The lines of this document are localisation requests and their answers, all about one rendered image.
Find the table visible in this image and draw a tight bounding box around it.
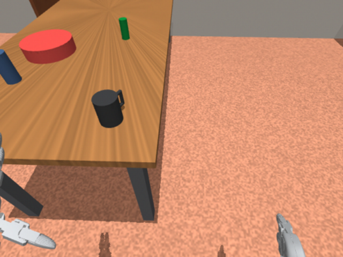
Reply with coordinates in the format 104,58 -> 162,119
0,0 -> 173,221

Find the left robot hand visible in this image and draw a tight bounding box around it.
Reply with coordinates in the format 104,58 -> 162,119
0,133 -> 56,250

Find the right robot hand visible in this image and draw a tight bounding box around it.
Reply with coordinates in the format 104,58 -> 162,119
277,214 -> 306,257

